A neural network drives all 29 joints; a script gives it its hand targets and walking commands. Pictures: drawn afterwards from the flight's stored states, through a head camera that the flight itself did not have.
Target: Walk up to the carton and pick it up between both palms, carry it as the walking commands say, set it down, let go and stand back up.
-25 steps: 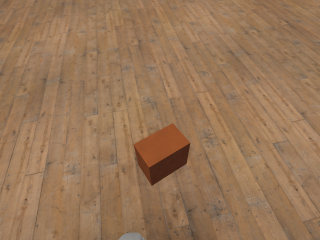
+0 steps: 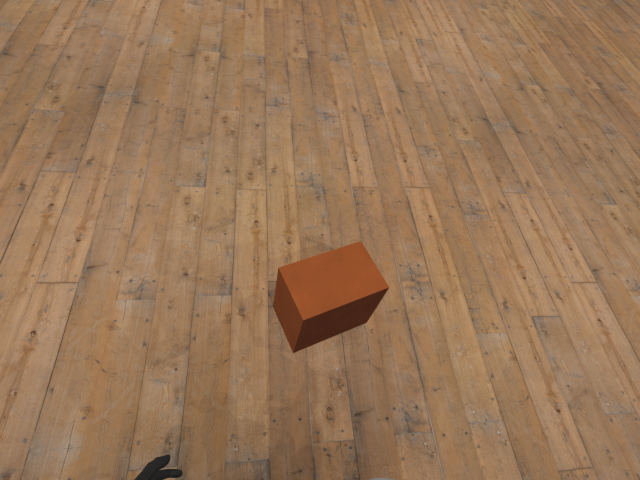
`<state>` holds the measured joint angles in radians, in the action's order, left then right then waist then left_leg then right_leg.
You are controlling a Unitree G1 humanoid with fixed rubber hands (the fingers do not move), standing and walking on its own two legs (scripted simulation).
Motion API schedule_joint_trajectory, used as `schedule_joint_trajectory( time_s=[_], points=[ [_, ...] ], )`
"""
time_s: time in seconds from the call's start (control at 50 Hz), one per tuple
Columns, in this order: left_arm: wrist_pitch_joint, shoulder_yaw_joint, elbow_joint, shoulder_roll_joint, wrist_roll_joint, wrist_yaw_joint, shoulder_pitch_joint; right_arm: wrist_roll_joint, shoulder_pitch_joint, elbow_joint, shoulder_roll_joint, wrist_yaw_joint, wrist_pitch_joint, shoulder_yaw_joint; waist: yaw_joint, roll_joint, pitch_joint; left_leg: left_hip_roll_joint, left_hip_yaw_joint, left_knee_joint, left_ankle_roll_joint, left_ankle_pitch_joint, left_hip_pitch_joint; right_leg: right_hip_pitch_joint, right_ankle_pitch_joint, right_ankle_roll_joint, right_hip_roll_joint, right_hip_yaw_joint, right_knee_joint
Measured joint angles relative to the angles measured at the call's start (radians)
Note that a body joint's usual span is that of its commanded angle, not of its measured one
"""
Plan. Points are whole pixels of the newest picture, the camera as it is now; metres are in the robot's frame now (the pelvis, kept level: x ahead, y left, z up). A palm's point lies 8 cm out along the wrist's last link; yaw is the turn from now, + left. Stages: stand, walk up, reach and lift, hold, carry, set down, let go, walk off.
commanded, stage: walk up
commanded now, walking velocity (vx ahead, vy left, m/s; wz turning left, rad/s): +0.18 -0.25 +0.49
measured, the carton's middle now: (326, 297) +0.67 -0.12 -0.65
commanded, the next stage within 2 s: none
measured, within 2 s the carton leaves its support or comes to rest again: neither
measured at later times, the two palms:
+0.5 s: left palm out of the picture +0.09 +0.13 -0.15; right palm out of the picture +0.10 -0.36 -0.15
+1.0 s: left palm out of the picture +0.14 +0.08 -0.17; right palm (557, 411) +0.23 -0.40 -0.15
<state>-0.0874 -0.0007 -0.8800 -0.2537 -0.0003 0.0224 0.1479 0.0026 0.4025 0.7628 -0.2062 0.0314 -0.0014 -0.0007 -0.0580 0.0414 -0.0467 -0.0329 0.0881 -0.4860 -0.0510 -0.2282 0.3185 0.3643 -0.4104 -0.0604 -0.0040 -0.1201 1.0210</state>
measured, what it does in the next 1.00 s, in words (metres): steps to the right, turning left: right foot, then left foot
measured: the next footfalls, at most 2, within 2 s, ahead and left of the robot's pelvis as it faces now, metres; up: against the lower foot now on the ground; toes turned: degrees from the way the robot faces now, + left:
right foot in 0.32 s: +0.03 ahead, -0.20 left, +0.00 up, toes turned -2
left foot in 0.74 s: +0.11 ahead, +0.00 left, +0.00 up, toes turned +18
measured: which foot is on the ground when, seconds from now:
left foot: down 0.00-0.32, up 0.34-0.72, down 0.74-1.00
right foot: up 0.00-0.30, down 0.32-0.74, up 0.76-1.00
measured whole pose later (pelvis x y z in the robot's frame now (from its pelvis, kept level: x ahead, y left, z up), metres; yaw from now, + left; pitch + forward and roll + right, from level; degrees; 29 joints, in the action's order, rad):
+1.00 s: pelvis +0.13 -0.17 -0.03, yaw +21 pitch +3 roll +0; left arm -0.11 0.00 -0.81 -0.24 0.00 0.02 0.17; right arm 0.00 0.36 0.77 -0.21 0.07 -0.03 0.00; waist -0.04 0.04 -0.07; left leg -0.05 0.10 -0.70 0.07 -0.36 0.40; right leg 0.38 -0.53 -0.04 -0.02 -0.10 0.98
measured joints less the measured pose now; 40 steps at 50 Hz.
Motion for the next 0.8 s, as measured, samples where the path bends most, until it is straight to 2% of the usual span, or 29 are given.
schedule_joint_trajectory(
  time_s=[0.12,0.22,0.26,0.3,0.32,0.34,0.38,0.44,0.5,0.62,0.7,0.72,0.74,0.78,0.8],
  points=[
    [-0.002,0.000,0.023,-0.001,0.000,0.003,-0.053,0.000,0.054,0.012,0.000,0.002,0.000,0.000,-0.036,0.006,-0.003,0.006,0.052,0.009,0.024,0.002,-0.007,0.002,0.000,-0.010,0.000,0.000,0.000],
    [0.000,0.000,0.063,-0.001,0.000,0.005,-0.091,0.000,0.058,0.012,0.000,0.011,0.000,0.000,-0.043,0.011,-0.013,0.009,0.072,0.011,0.057,0.002,-0.005,0.003,-0.001,-0.010,-0.001,0.003,-0.098],
    [0.005,0.000,0.073,-0.002,0.000,0.005,-0.093,0.000,0.058,0.012,0.000,0.014,-0.002,0.000,-0.043,0.010,-0.013,0.009,0.072,0.011,0.078,0.001,-0.001,-0.002,-0.001,0.013,-0.001,0.006,-0.204],
    [0.006,0.000,0.074,-0.004,0.000,0.005,-0.091,0.000,0.058,0.012,0.000,0.016,-0.009,0.000,-0.036,0.012,-0.007,0.017,0.071,-0.012,0.099,-0.013,0.017,-0.047,0.007,0.049,-0.005,0.010,-0.395],
    [0.010,0.000,0.074,-0.007,0.000,0.004,-0.089,0.000,0.059,0.012,0.000,0.016,-0.009,0.000,-0.034,0.023,0.002,0.036,0.070,-0.073,0.100,-0.062,0.051,-0.075,0.046,0.066,-0.024,0.010,-0.484],
    [0.010,0.000,0.072,-0.001,0.000,0.003,-0.088,0.000,0.049,0.013,-0.006,0.020,-0.014,0.000,-0.034,0.006,-0.012,0.032,0.072,-0.165,0.096,-0.131,0.082,-0.079,0.083,0.084,-0.020,-0.007,-0.474],
    [0.003,0.000,0.072,0.021,0.000,0.003,-0.075,0.000,0.047,0.014,-0.013,0.025,-0.028,0.000,-0.035,-0.043,-0.023,0.029,0.069,-0.350,0.091,-0.213,0.150,-0.105,0.051,0.097,-0.008,-0.068,-0.438],
    [0.004,0.000,0.072,0.025,0.000,-0.005,-0.017,0.000,0.037,0.013,-0.012,0.025,-0.045,0.000,-0.003,-0.054,-0.004,0.029,0.026,-0.562,0.091,-0.225,0.204,-0.163,0.005,0.110,-0.007,-0.109,-0.439],
    [-0.003,0.000,0.072,0.025,0.000,-0.012,0.044,0.000,0.006,0.012,-0.012,0.025,-0.057,0.000,0.021,-0.052,0.008,0.029,0.009,-0.645,0.091,-0.226,0.209,-0.208,-0.023,0.122,-0.007,-0.131,-0.439],
    [-0.010,0.000,0.073,0.025,0.000,-0.016,0.092,0.000,-0.034,0.012,-0.012,0.020,-0.065,0.000,0.049,-0.041,0.012,0.028,-0.010,-0.621,0.089,-0.228,0.209,-0.246,-0.073,0.131,-0.006,-0.211,-0.439],
    [-0.019,0.000,0.073,0.025,0.000,-0.018,0.103,0.000,-0.042,0.011,-0.013,0.019,-0.062,0.000,0.057,-0.023,0.012,0.028,-0.029,-0.435,0.070,-0.230,0.188,-0.246,-0.105,0.127,-0.005,-0.266,-0.432],
    [-0.020,0.000,0.073,0.025,0.000,-0.018,0.106,0.000,-0.044,0.011,-0.014,0.019,-0.054,0.000,0.057,-0.023,0.001,0.028,-0.030,-0.353,0.056,-0.205,0.157,-0.246,-0.112,0.124,-0.005,-0.272,-0.405],
    [-0.022,0.000,0.072,0.025,0.000,-0.018,0.109,0.000,-0.045,0.011,-0.017,0.020,-0.042,0.000,0.057,-0.026,-0.010,0.022,-0.029,-0.291,0.036,-0.098,0.129,-0.229,-0.115,0.113,-0.008,-0.273,-0.340],
    [-0.025,0.000,0.072,0.021,0.000,-0.018,0.105,0.000,-0.045,0.012,-0.011,0.022,-0.032,0.000,0.052,-0.015,-0.026,0.016,-0.029,-0.296,0.021,-0.143,0.112,-0.148,-0.116,0.073,-0.010,-0.215,-0.135],
    [-0.026,0.000,0.072,0.018,0.000,-0.018,0.100,0.000,-0.045,0.012,-0.006,0.024,-0.031,0.000,0.048,-0.004,-0.030,0.016,-0.029,-0.294,0.029,-0.157,0.108,-0.103,-0.116,0.060,-0.011,-0.176,-0.045]
  ],
)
